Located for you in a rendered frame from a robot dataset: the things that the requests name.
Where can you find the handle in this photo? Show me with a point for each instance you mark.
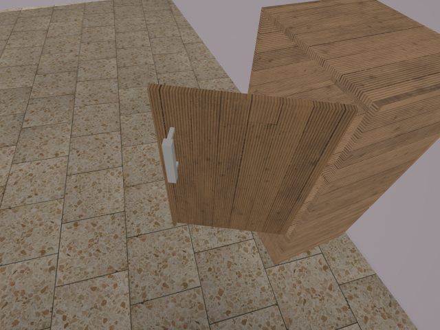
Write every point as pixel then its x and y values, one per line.
pixel 169 157

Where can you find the cupboard door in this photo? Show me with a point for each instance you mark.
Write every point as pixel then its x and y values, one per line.
pixel 246 162

